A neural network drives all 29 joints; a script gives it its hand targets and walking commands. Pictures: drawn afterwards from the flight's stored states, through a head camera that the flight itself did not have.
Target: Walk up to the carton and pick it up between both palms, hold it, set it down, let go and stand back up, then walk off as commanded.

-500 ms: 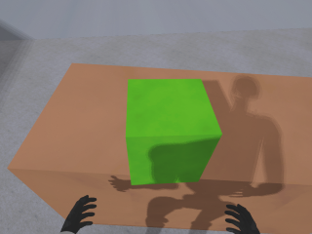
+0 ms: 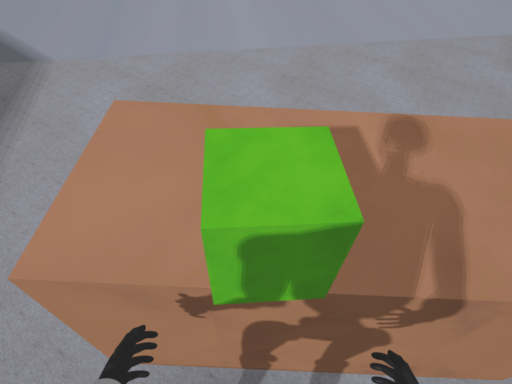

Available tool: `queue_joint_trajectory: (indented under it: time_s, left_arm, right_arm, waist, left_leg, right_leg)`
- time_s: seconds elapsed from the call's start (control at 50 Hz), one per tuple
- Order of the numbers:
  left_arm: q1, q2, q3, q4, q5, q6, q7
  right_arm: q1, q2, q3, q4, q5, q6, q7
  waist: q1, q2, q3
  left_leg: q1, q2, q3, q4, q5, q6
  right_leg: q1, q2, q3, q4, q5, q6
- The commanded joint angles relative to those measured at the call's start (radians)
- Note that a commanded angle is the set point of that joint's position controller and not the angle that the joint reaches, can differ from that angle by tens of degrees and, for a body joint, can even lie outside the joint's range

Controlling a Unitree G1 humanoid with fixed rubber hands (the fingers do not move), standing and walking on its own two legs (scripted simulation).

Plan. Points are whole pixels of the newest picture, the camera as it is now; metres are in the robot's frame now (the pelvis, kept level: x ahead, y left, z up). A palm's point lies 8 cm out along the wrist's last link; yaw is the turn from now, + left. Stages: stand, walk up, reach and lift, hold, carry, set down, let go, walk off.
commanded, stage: let go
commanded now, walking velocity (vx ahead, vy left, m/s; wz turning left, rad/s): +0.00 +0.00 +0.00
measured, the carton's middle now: (269, 218) +0.40 +0.02 +0.02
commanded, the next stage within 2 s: stand in 0.24 s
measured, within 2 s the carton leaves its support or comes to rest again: neither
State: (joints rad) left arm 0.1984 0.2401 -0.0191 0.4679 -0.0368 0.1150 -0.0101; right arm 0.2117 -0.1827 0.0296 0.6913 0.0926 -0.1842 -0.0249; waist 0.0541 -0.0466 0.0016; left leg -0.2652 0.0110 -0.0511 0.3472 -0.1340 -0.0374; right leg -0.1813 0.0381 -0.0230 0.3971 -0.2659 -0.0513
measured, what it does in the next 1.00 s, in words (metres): stands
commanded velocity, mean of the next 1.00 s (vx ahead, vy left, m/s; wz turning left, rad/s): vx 0.00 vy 0.00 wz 0.00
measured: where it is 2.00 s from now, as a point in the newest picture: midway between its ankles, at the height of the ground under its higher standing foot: outside the picture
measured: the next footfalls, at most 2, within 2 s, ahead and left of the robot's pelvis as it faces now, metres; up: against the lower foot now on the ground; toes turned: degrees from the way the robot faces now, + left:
none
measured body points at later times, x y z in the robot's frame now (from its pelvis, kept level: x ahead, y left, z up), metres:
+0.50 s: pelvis +0.00 +0.01 +0.00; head +0.03 +0.01 +0.45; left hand +0.10 +0.30 -0.11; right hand +0.14 -0.26 -0.11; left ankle +0.03 +0.15 -0.74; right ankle -0.04 -0.08 -0.74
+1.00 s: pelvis -0.01 +0.02 +0.00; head +0.01 +0.01 +0.45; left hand +0.06 +0.33 -0.12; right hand +0.11 -0.26 -0.12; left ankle +0.03 +0.15 -0.74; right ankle -0.04 -0.08 -0.74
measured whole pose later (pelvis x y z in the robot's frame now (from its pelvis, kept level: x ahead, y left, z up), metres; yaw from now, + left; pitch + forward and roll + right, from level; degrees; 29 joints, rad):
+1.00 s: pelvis -0.01 +0.02 +0.00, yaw +0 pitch +1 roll -1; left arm 0.18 0.39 -0.02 0.99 0.04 -0.03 -0.01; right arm 0.21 -0.30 -0.03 0.85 0.02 -0.02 0.00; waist 0.05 0.02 0.00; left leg -0.28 0.02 -0.05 0.43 -0.17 -0.03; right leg -0.16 0.04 -0.02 0.40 -0.26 -0.04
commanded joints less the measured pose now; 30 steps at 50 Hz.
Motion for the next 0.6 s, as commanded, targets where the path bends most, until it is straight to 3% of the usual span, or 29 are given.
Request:
queue_joint_trajectory:
  time_s: [0.0,0.08,0.12,0.22,0.24,0.28,0.32,0.34,0.36,0.38,0.4,0.42,0.44,0.46,0.48,0.5,0.54,0.56,0.58]
  left_arm:
    - [-0.052,0.109,0.087,-0.087,0.027,-0.029,-0.01]
    - [-0.062,0.107,0.081,-0.095,0.027,-0.039,-0.007]
    - [-0.048,0.086,0.075,-0.076,0.026,-0.041,-0.011]
    - [-0.072,0.093,0.073,-0.085,0.027,-0.045,-0.008]
    - [0.035,0.256,0.129,0.069,0.096,-0.105,0.019]
    - [0.027,0.273,0.129,0.115,0.089,-0.141,0.018]
    - [-0.016,0.272,0.12,0.147,0.097,-0.148,0.009]
    - [-0.044,0.256,0.12,0.158,0.1,-0.151,0.004]
    - [-0.036,0.252,0.113,0.185,0.084,-0.155,0.004]
    - [-0.03,0.259,0.104,0.21,0.085,-0.16,0.002]
    - [-0.037,0.261,0.097,0.234,0.082,-0.168,0.002]
    - [-0.017,0.277,0.093,0.258,0.08,-0.17,0.004]
    - [-0.04,0.288,0.098,0.272,0.09,-0.167,0.006]
    - [-0.033,0.296,0.095,0.286,0.09,-0.171,0.004]
    - [-0.043,0.299,0.09,0.309,0.084,-0.169,0.005]
    - [-0.031,0.294,0.083,0.312,0.075,-0.176,0.005]
    - [-0.027,0.305,0.077,0.347,0.069,-0.183,0.004]
    - [-0.027,0.316,0.077,0.375,0.075,-0.183,0.007]
    - [-0.024,0.317,0.07,0.384,0.069,-0.187,0.006]
  right_arm:
    - [-0.098,-0.073,-0.054,-0.051,-0.072,-0.064,-0.001]
    - [-0.091,-0.067,-0.049,-0.014,-0.063,-0.077,-0.002]
    - [-0.091,-0.097,-0.059,-0.026,-0.074,-0.076,0.002]
    - [-0.114,-0.102,-0.056,-0.01,-0.075,-0.083,-0.002]
    - [0.022,-0.355,-0.117,0.02,-0.174,0.001,-0.004]
    - [-0.049,-0.303,-0.108,-0.018,-0.158,0.074,-0.002]
    - [-0.02,-0.294,-0.104,-0.015,-0.151,0.105,-0.006]
    - [-0.017,-0.318,-0.111,-0.005,-0.145,0.111,-0.002]
    - [-0.022,-0.306,-0.109,-0.002,-0.145,0.113,-0.001]
    - [-0.01,-0.322,-0.11,-0.007,-0.143,0.118,0.005]
    - [-0.006,-0.317,-0.105,0.018,-0.131,0.122,0.009]
    - [-0.006,-0.318,-0.107,0.015,-0.139,0.126,0.011]
    - [-0.012,-0.325,-0.107,0.019,-0.138,0.129,0.014]
    - [0.008,-0.32,-0.11,0.022,-0.14,0.126,0.015]
    - [0.005,-0.347,-0.116,0.043,-0.14,0.13,0.017]
    - [-0.004,-0.334,-0.117,0.047,-0.137,0.136,0.018]
    - [0.004,-0.337,-0.11,0.059,-0.128,0.137,0.017]
    - [-0.002,-0.334,-0.102,0.053,-0.129,0.139,0.014]
    - [-0.015,-0.349,-0.102,0.064,-0.133,0.141,0.013]
  waist:
    - [-0.078,0.029,-0.072]
    - [-0.087,0.054,-0.072]
    - [-0.087,0.024,-0.08]
    - [-0.092,0.032,-0.081]
    - [0.008,0.018,-0.191]
    - [0.003,0.029,-0.159]
    - [-0.019,-0.015,-0.118]
    - [-0.026,0.037,-0.108]
    - [-0.011,0.005,-0.163]
    - [-0.029,0.031,-0.143]
    - [-0.043,0.033,-0.107]
    - [-0.039,0.067,-0.109]
    - [-0.041,0.088,-0.087]
    - [-0.046,0.074,-0.125]
    - [-0.046,0.057,-0.099]
    - [-0.03,0.066,-0.145]
    - [-0.034,0.1,-0.155]
    - [-0.051,0.123,-0.13]
    - [-0.039,0.11,-0.137]
  left_leg:
    - [0.285,-0.034,0.097,0.015,0.063,0.035]
    - [0.29,-0.032,0.093,0.023,0.077,0.031]
    - [0.313,-0.024,0.085,0.02,0.089,0.033]
    - [0.29,-0.026,0.081,0.027,0.08,0.033]
    - [0.171,0.1,-0.029,0.173,0.386,0.07]
    - [0.054,0.07,-0.001,0.187,0.265,0.066]
    - [0.046,0.069,-0.013,0.16,0.135,0.07]
    - [0.064,0.071,-0.002,0.156,0.087,0.064]
    - [0.094,0.077,-0.004,0.165,0.101,0.075]
    - [0.11,0.075,-0.01,0.159,0.11,0.077]
    - [0.093,0.072,-0.01,0.156,0.082,0.079]
    - [0.111,0.081,-0.037,0.145,0.096,0.091]
    - [0.098,0.073,-0.021,0.165,0.095,0.09]
    - [0.146,0.082,-0.034,0.149,0.122,0.085]
    - [0.117,0.081,-0.028,0.152,0.118,0.089]
    - [0.151,0.088,-0.042,0.151,0.163,0.095]
    - [0.158,0.086,-0.045,0.144,0.196,0.096]
    - [0.158,0.089,-0.04,0.134,0.178,0.1]
    - [0.15,0.095,-0.05,0.13,0.174,0.095]
  right_leg:
    - [-0.045,-0.088,0.038,-0.098,0.336,0.092]
    - [-0.053,-0.086,0.035,-0.093,0.351,0.09]
    - [-0.05,-0.081,0.024,-0.092,0.374,0.096]
    - [-0.05,-0.092,0.032,-0.085,0.428,0.105]
    - [0.084,-0.142,0.106,-0.001,0.417,0.125]
    - [0.109,-0.157,0.115,-0.02,0.379,0.132]
    - [0.041,-0.136,0.124,-0.041,0.234,0.094]
    - [0.022,-0.149,0.132,-0.059,0.194,0.088]
    - [0.037,-0.153,0.139,-0.055,0.195,0.071]
    - [0.0,-0.154,0.153,-0.066,0.159,0.054]
    - [-0.005,-0.161,0.151,-0.07,0.204,0.08]
    - [-0.012,-0.154,0.16,-0.073,0.129,0.045]
    - [-0.026,-0.168,0.176,-0.086,0.147,0.06]
    - [-0.015,-0.149,0.162,-0.074,0.125,0.045]
    - [-0.01,-0.156,0.16,-0.081,0.181,0.071]
    - [0.016,-0.151,0.142,-0.066,0.205,0.064]
    - [0.033,-0.153,0.148,-0.067,0.249,0.061]
    - [0.02,-0.158,0.15,-0.068,0.228,0.051]
    - [0.04,-0.155,0.153,-0.078,0.239,0.064]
